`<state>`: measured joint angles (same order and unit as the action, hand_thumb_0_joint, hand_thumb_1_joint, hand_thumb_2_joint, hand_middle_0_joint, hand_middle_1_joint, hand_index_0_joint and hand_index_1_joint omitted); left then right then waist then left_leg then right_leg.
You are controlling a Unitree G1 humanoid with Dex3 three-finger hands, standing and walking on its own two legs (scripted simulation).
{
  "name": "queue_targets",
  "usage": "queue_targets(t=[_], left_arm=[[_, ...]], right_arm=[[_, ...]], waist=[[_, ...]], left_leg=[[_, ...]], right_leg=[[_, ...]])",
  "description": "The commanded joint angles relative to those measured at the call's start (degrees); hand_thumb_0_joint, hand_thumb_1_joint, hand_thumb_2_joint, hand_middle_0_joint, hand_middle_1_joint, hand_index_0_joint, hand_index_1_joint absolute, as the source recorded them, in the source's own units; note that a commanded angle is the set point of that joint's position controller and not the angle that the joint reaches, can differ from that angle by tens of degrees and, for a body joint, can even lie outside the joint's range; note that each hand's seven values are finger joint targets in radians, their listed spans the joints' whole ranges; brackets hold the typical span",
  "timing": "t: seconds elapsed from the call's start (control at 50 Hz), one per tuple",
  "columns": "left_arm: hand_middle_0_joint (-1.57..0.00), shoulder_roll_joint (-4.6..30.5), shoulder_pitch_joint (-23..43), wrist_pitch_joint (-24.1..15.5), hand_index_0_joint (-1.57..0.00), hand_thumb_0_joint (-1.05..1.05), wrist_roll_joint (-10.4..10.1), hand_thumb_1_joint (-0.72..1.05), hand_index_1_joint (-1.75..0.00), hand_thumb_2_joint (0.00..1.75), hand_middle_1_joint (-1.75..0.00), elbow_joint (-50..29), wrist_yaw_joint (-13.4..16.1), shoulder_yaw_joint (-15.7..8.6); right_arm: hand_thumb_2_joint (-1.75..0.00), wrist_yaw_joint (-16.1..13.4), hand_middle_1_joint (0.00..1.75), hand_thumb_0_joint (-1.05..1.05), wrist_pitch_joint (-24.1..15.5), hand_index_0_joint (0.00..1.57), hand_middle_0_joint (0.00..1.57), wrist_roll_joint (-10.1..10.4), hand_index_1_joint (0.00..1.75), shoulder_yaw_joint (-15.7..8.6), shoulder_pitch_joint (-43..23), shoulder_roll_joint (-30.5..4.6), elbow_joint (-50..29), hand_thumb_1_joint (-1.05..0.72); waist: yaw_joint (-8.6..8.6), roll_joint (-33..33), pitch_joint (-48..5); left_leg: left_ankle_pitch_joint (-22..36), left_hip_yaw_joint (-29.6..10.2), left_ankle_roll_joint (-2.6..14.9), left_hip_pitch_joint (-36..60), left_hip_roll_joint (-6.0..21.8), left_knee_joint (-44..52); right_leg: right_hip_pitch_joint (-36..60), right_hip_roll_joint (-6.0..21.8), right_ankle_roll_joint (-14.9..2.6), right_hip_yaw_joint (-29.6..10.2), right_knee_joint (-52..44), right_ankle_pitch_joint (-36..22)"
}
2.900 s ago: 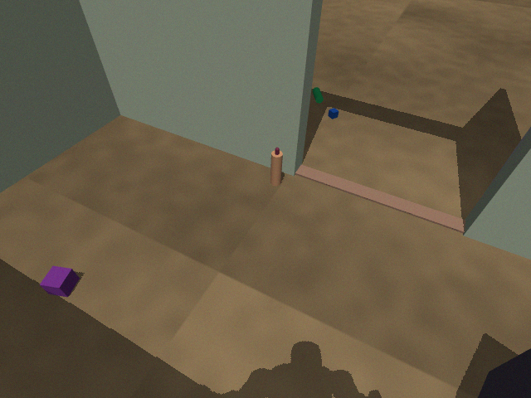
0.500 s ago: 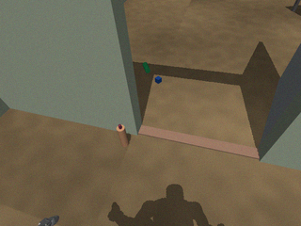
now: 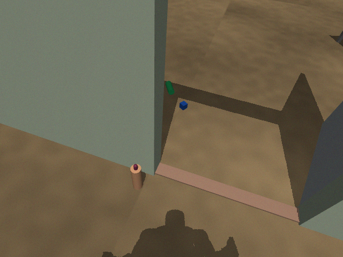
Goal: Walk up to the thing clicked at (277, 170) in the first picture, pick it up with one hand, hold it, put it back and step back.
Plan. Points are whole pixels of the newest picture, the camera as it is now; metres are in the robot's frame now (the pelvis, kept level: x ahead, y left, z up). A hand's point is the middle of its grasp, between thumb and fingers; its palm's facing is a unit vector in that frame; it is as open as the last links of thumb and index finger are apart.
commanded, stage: walk up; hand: left
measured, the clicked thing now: (136, 176) +0.66 +0.19 -0.64
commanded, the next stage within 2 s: none
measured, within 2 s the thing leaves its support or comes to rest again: neither
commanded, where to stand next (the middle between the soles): +0.31 -0.01 m, yaw -1 degrees
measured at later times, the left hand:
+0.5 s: hand (83, 226) +0.23 +0.23 -0.11, palm faces -0.03 -0.91 -0.42, open 7.4 cm
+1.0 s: hand (84, 211) +0.28 +0.26 -0.16, palm faces -0.06 -0.95 -0.32, open 7.4 cm
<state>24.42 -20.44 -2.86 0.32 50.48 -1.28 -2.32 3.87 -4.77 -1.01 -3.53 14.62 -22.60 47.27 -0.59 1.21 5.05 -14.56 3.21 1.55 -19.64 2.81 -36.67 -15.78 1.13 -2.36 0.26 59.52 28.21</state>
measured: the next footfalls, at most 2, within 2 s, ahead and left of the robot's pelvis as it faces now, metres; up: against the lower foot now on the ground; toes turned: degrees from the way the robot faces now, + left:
right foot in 0.38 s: +0.25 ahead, -0.14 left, +0.00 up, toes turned -4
left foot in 0.80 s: +0.32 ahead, +0.12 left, +0.00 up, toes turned +0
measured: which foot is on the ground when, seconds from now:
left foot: down 0.00-0.40, up 0.42-0.78, down 0.80-1.00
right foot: up 0.00-0.36, down 0.38-0.84, up 0.86-1.00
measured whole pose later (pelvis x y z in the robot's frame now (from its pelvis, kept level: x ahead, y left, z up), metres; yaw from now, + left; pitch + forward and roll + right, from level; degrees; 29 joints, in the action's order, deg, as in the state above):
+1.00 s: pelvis +0.22 +0.00 +0.00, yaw -1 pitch -2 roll -1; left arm 22.8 -13.6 -0.8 0.1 52.8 -0.8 -0.6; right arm 1.4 -2.6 -1.4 -0.9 12.4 -20.0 52.0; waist 0.1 2.7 5.6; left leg -12.2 1.5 0.8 -18.4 2.1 -32.9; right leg -19.7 2.0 -1.5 0.1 47.7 28.5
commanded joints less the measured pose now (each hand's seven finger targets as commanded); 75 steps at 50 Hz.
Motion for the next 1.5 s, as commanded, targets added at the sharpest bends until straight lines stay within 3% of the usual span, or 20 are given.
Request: queue_targets(t=[0.0,0.24,0.34,0.36,0.38,0.4,0.42,0.48,0.52,0.72,0.78,0.82,0.84,0.92,1.08,1.14,1.16,1.26,1.32,1.48], left_arm=[[-0.20,11.6,-1.8,-1.7,-0.20,0.00,-1.1,0.90,-0.30,0.90,-0.30,-4.5,0.4,-3.3],[-0.20,8.4,6.0,-1.1,-0.20,0.00,0.2,0.90,-0.30,0.90,-0.30,-6.1,-1.9,-3.5],[-0.20,11.3,-4.3,-2.7,-0.20,0.00,0.6,0.90,-0.30,0.90,-0.30,-2.1,-0.8,-5.1],[-0.20,14.5,-8.9,-3.3,-0.20,0.00,1.0,0.90,-0.30,0.90,-0.30,-1.5,0.0,-6.4],[-0.20,18.0,-7.6,-3.7,-0.20,0.00,0.9,0.90,-0.30,0.90,-0.30,-3.7,0.4,-6.8],[-0.20,18.7,-4.8,-3.3,-0.20,0.00,0.0,0.90,-0.30,0.90,-0.30,-3.8,0.3,-6.6],[-0.20,18.1,-3.0,-3.0,-0.20,0.00,-0.5,0.90,-0.30,0.90,-0.30,-4.5,0.3,-6.4],[-0.20,13.5,1.4,-3.2,-0.20,0.00,-1.0,0.90,-0.30,0.90,-0.30,-5.1,0.8,-4.7],[-0.20,13.3,1.1,-3.6,-0.20,0.00,-0.6,0.90,-0.30,0.90,-0.30,-4.9,0.7,-4.5],[-0.20,11.8,3.5,-0.9,-0.20,0.00,-0.1,0.90,-0.30,0.90,-0.30,-5.0,1.6,-3.1],[-0.20,9.1,5.5,0.3,-0.20,0.00,-0.7,0.90,-0.30,0.90,-0.30,-5.4,1.8,-1.8],[-0.20,7.0,0.4,1.0,-0.20,0.00,-1.3,0.90,-0.30,0.90,-0.30,-4.3,1.7,-0.8],[-0.20,10.3,1.6,1.3,-0.20,0.00,-0.3,0.90,-0.30,0.90,-0.30,-2.4,2.3,-1.8],[-0.20,10.1,1.5,1.3,-0.20,0.00,-0.2,0.90,-0.30,0.90,-0.30,-0.2,1.4,-2.1],[-0.20,8.0,0.4,-0.2,-0.20,0.00,1.0,0.90,-0.30,0.90,-0.30,4.8,2.2,-2.3],[-0.20,15.1,7.3,-1.3,-0.20,0.00,1.4,0.90,-0.30,0.90,-0.30,3.1,2.5,-3.0],[-0.20,15.0,11.2,-1.2,-0.20,0.00,1.4,0.90,-0.30,0.90,-0.30,2.1,2.1,-2.8],[-0.20,9.6,12.1,-1.0,-0.20,0.00,0.0,0.90,-0.30,0.90,-0.30,3.2,1.8,-0.9],[-0.20,9.8,11.3,-0.5,-0.20,0.00,-0.2,0.90,-0.30,0.90,-0.30,4.9,1.7,-1.0],[-0.20,9.3,13.4,-0.1,-0.20,0.00,-0.3,0.90,-0.30,0.90,-0.30,7.2,1.7,-0.3]], right_arm=[[-0.90,-2.6,0.30,0.00,-0.8,0.20,0.20,1.3,0.30,-3.7,6.1,-15.0,-3.2,-0.90],[-0.90,-2.3,0.30,0.00,-0.7,0.20,0.20,0.7,0.30,-3.8,6.1,-15.4,-5.2,-0.90],[-0.90,-2.1,0.30,0.00,0.4,0.20,0.20,0.8,0.30,-2.5,3.5,-12.2,-7.0,-0.90],[-0.90,-2.1,0.30,0.00,0.2,0.20,0.20,1.0,0.30,-1.4,6.8,-8.8,-7.3,-0.90],[-0.90,-1.9,0.30,0.00,0.5,0.20,0.20,1.0,0.30,-0.5,9.3,-6.9,-7.4,-0.90],[-0.90,-2.7,0.30,0.00,1.3,0.20,0.20,0.5,0.30,-2.2,8.0,-13.5,-5.6,-0.90],[-0.90,-3.1,0.30,0.00,1.4,0.20,0.20,0.2,0.30,-2.7,6.7,-14.8,-4.8,-0.90],[-0.90,-2.2,0.30,0.00,2.2,0.20,0.20,1.4,0.30,-2.6,8.1,-12.9,-1.6,-0.90],[-0.90,-1.5,0.30,0.00,2.8,0.20,0.20,0.8,0.30,-2.6,8.8,-11.6,-0.9,-0.90],[-0.90,-3.1,0.30,0.00,2.3,0.20,0.20,0.4,0.30,-1.6,1.3,-8.1,1.2,-0.90],[-0.90,-4.0,0.30,0.00,1.4,0.20,0.20,0.0,0.30,-2.0,5.1,-10.9,3.7,-0.90],[-0.90,-3.8,0.30,0.00,0.7,0.20,0.20,0.0,0.30,-3.1,3.6,-17.6,2.0,-0.90],[-0.90,-3.7,0.30,0.00,1.2,0.20,0.20,0.2,0.30,-4.2,2.5,-19.7,2.5,-0.90],[-0.90,-3.9,0.30,0.00,1.3,0.20,0.20,-0.2,0.30,-2.1,-1.9,-14.7,1.4,-0.90],[-0.90,-3.3,0.30,0.00,3.5,0.20,0.20,0.7,0.30,-0.6,-7.4,-11.5,0.7,-0.90],[-0.90,-3.6,0.30,0.00,3.9,0.20,0.20,1.2,0.30,0.5,-7.5,-8.3,1.8,-0.90],[-0.90,-3.6,0.30,0.00,3.7,0.20,0.20,0.9,0.30,-0.1,-5.9,-9.7,3.4,-0.90],[-0.90,-3.5,0.30,0.00,2.2,0.20,0.20,1.1,0.30,-0.1,-5.3,-11.1,6.7,-0.90],[-0.90,-3.2,0.30,0.00,2.4,0.20,0.20,1.1,0.30,0.2,-7.8,-11.7,7.7,-0.90],[-0.90,-3.3,0.30,0.00,2.5,0.20,0.20,0.9,0.30,0.8,-10.2,-11.0,10.7,-0.90]], waist=[[1.76,-6.8,-1.8],[2.37,-9.6,1.4],[-3.83,0.9,-6.6],[-5.53,11.5,-10.6],[-3.82,16.6,-9.8],[-3.83,10.7,-6.8],[-3.13,9.5,-4.1],[0.18,5.9,0.4],[0.33,8.5,0.1],[-0.61,7.4,-4.2],[1.88,0.1,-7.3],[0.26,-12.2,-8.6],[1.51,-13.9,-7.2],[-0.07,-14.2,-4.4],[-1.97,-7.8,-5.3],[-0.36,6.7,-1.7],[1.10,6.1,-0.1],[1.54,5.6,-6.5],[-0.02,3.0,-4.7],[-0.22,-3.1,-5.9]], left_leg=[[19.6,-17.2,10.02,14.7,14.2,17.9],[12.4,-7.4,10.86,8.3,10.8,19.4],[9.4,-3.6,6.93,1.5,6.2,-1.4],[3.3,-0.6,4.52,-3.4,1.8,-16.5],[-15.5,-1.2,1.59,-14.8,-4.5,-25.3],[-17.2,-4.0,1.36,-16.6,-2.9,-28.7],[-16.8,-5.9,1.17,-16.8,-0.5,-29.4],[-6.7,-8.3,0.61,-12.5,1.1,-24.6],[-2.3,-6.4,0.10,-9.7,0.6,-23.1],[5.0,-1.3,-1.70,4.8,-0.7,0.5],[12.5,-5.1,0.85,13.5,1.6,11.6],[1.5,-28.9,10.07,15.6,17.2,18.9],[-8.8,-33.3,13.90,12.7,19.8,20.3],[-1.6,-17.7,8.99,7.7,10.4,18.3],[-4.4,-10.9,5.38,-2.9,7.2,9.8],[-13.2,-3.8,-0.10,-5.1,-1.8,-5.3],[-12.9,-4.8,-0.20,0.0,-0.3,-5.0],[15.4,-8.8,1.97,12.0,3.4,9.0],[7.5,-9.5,2.47,7.4,3.6,10.0],[8.7,-10.0,1.57,7.5,4.0,14.9]], right_leg=[[-17.1,2.5,-0.81,-6.8,6.7,-5.7],[-9.4,3.9,1.47,1.3,-20.4,-16.8],[14.3,0.0,-0.25,2.1,-31.6,-17.8],[20.3,7.6,-2.21,-9.2,-37.3,-9.7],[23.8,20.8,-7.08,-32.2,-42.9,-5.6],[19.3,24.3,-12.67,-38.6,-44.2,-3.6],[14.6,24.7,-14.82,-37.8,-44.8,-3.5],[6.9,13.8,-6.44,-16.7,-44.9,-12.3],[3.4,11.4,-6.17,-11.8,-45.5,-16.9],[-0.7,11.7,-8.21,-3.2,-31.9,-40.0],[-4.1,8.6,-3.73,-2.9,-22.5,-27.2],[-12.1,-2.1,0.02,1.2,-9.6,4.9],[-12.2,1.0,-0.10,-1.0,-5.7,7.0],[-8.9,2.2,0.55,-1.9,-10.6,0.4],[9.0,-0.7,0.93,1.8,-33.5,-13.1],[1.2,17.9,-8.68,-24.2,-45.3,-5.7],[-3.6,17.9,-9.72,-22.2,-42.9,-8.3],[0.3,5.9,-0.41,-4.9,-33.4,-27.2],[2.9,4.7,-0.14,-4.2,-36.2,-14.1],[7.5,4.8,-0.23,-3.3,-37.3,-18.2]])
